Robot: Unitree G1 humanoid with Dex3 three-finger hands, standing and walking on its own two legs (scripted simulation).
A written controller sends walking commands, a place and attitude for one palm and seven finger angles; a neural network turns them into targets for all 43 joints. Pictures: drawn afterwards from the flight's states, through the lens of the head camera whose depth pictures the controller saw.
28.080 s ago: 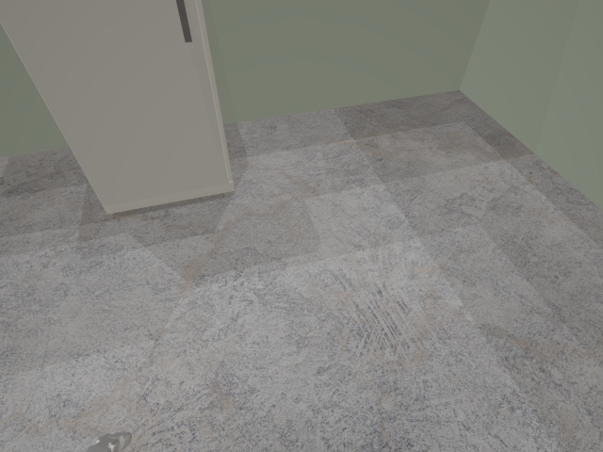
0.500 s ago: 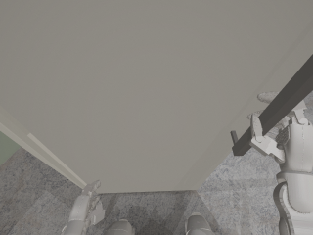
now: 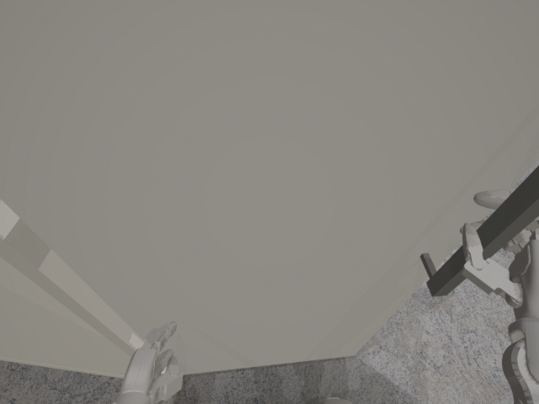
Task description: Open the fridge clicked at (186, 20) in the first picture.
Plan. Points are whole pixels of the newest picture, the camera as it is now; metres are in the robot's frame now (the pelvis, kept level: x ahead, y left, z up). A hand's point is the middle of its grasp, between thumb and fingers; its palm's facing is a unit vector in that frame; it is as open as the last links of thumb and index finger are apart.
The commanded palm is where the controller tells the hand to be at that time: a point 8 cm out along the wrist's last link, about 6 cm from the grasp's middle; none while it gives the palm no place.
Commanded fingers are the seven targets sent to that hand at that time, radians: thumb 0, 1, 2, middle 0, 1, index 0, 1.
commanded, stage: stop walking and hold the door back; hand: right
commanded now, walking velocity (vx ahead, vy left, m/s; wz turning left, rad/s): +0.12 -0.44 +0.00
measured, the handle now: (489, 212) +0.31 -0.24 +0.17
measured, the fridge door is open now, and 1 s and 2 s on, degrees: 77 73 75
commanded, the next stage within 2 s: loosen the grip on the handle in 1.40 s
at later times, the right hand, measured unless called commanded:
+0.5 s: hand (475, 253) +0.27 -0.22 +0.15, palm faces +0.33 +0.91 -0.25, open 5.9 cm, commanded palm +0.25 -0.27 +0.14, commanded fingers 0.00 -0.90 -0.90 0.45 1.40 0.45 1.40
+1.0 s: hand (462, 225) +0.30 -0.21 +0.16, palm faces +0.27 +0.95 -0.18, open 5.7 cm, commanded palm +0.25 -0.27 +0.14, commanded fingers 0.00 -0.90 -0.90 0.45 1.40 0.45 1.40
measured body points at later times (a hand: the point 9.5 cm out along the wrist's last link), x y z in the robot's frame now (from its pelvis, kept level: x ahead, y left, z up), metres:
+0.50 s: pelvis -0.10 +0.03 +0.01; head -0.09 +0.03 +0.46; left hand +0.07 +0.25 -0.09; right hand +0.24 -0.26 +0.17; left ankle -0.03 +0.14 -0.65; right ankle -0.09 -0.08 -0.73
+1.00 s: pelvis -0.09 +0.01 +0.01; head -0.08 +0.01 +0.45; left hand +0.02 +0.30 -0.09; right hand +0.28 -0.26 +0.17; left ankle -0.05 +0.13 -0.73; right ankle -0.07 -0.13 -0.73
